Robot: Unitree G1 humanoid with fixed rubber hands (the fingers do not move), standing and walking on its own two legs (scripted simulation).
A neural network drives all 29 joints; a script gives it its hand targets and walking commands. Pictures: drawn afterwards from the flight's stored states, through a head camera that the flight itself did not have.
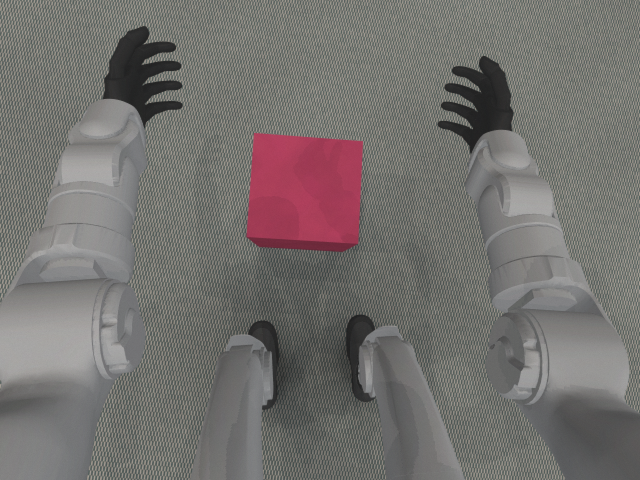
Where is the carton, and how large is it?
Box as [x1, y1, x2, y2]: [246, 133, 362, 251]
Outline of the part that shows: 254,133 246,236 257,245 268,247 343,251 356,244 358,237 362,141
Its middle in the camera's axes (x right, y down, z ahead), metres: -0.04 -0.09 +0.86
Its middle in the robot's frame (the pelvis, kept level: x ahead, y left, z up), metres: +0.51 +0.00 -0.52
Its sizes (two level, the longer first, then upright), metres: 0.210 0.200 0.250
